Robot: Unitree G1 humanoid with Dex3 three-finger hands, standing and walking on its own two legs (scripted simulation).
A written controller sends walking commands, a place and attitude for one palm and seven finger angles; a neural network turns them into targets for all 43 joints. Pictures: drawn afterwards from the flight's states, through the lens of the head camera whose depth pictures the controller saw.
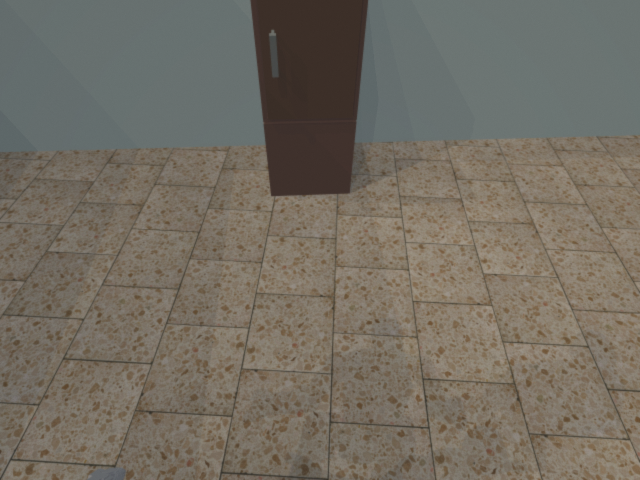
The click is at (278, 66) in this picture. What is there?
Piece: cupboard door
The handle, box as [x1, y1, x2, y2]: [269, 30, 278, 76]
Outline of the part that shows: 271,30 271,32 269,33 272,76 278,76 275,33 273,32 273,30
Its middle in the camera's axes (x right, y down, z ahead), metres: -0.16 -0.63 +1.31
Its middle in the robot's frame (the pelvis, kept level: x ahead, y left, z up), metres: +1.39 +0.23 -0.08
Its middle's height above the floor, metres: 0.69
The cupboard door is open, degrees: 0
